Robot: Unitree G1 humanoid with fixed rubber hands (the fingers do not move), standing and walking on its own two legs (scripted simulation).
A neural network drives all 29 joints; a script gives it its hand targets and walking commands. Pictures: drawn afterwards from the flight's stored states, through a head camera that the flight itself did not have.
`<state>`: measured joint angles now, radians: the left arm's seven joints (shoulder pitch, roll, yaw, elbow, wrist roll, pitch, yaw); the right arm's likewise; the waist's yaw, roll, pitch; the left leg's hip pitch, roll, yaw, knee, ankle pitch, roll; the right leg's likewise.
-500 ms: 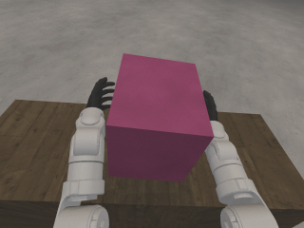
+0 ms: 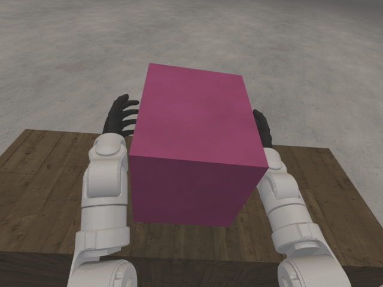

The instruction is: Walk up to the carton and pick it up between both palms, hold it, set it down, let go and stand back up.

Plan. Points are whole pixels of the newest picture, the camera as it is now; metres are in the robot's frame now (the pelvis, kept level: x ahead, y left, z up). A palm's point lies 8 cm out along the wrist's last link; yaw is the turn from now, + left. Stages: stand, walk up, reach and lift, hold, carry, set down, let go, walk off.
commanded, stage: hold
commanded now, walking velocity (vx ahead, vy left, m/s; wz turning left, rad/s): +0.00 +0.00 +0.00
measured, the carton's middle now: (189, 145) +0.38 -0.01 +0.15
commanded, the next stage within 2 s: none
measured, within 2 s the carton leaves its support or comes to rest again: neither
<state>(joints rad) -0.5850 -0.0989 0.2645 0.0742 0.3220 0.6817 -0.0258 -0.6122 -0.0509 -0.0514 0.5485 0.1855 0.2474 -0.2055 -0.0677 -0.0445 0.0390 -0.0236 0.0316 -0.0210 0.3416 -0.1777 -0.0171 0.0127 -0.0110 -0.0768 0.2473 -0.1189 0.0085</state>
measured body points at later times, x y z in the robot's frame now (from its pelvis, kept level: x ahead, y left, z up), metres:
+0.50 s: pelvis +0.00 +0.00 +0.00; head -0.04 +0.03 +0.45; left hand +0.37 +0.14 +0.20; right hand +0.37 -0.16 +0.16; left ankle +0.02 +0.13 -0.75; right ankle +0.02 -0.12 -0.75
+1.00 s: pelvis +0.00 +0.00 +0.00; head -0.04 +0.02 +0.45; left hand +0.37 +0.14 +0.20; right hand +0.37 -0.16 +0.16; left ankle +0.02 +0.13 -0.75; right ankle +0.02 -0.12 -0.75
